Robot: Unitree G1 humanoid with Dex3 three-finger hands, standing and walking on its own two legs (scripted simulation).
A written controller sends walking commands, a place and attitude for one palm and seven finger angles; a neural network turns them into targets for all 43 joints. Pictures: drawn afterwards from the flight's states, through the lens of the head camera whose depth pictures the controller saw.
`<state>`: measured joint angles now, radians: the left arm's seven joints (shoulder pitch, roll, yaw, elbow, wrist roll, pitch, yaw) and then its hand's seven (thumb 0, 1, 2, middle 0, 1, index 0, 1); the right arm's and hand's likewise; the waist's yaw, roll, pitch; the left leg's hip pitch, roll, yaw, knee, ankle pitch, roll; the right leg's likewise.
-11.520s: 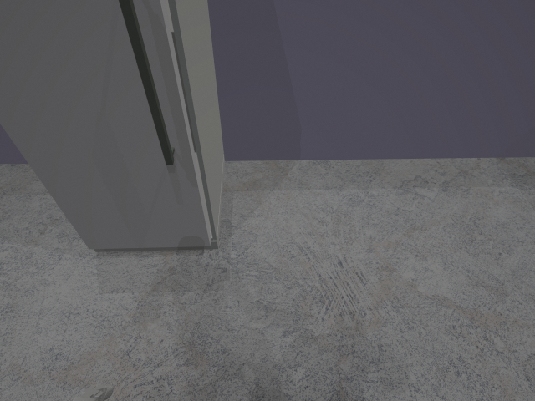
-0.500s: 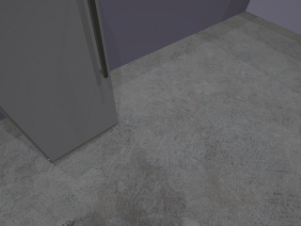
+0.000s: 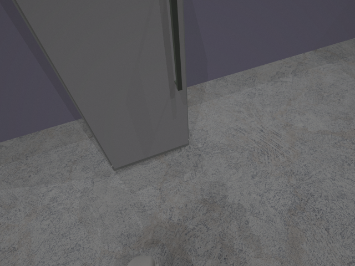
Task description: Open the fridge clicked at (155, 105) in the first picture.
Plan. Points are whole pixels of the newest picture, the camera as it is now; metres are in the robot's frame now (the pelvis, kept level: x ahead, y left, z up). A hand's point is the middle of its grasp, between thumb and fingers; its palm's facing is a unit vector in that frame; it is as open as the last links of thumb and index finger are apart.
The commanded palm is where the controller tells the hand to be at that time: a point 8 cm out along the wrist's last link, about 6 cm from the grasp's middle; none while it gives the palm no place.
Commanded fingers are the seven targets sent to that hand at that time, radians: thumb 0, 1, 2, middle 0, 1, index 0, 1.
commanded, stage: turn to face it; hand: right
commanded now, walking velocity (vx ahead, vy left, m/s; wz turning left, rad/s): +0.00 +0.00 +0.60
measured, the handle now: (173, 35) +0.88 +0.06 +0.08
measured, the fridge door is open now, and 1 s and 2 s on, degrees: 0 0 0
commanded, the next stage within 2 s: take the last steps up to it in 0.60 s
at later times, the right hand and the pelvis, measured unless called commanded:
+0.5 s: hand out of the picture +0.15 -0.10 -0.15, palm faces -0.24 +0.94 -0.24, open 7.4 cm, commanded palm none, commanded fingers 0.00 -0.90 -0.90 0.20 0.30 0.20 0.30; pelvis +0.00 +0.06 +0.00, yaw +14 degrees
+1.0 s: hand out of the picture +0.12 -0.16 -0.17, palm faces -0.31 +0.93 -0.18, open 7.4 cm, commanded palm none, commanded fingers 0.00 -0.90 -0.90 0.20 0.30 0.20 0.30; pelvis +0.04 +0.01 +0.00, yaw +20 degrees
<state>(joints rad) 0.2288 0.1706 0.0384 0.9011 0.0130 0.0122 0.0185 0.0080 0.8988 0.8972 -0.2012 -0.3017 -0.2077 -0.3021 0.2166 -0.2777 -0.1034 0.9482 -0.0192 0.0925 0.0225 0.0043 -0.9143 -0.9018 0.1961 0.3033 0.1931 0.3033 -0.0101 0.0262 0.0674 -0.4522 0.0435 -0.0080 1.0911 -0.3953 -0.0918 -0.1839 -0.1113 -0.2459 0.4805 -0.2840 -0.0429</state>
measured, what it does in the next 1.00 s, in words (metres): steps on the spot, turning left: left foot, then right foot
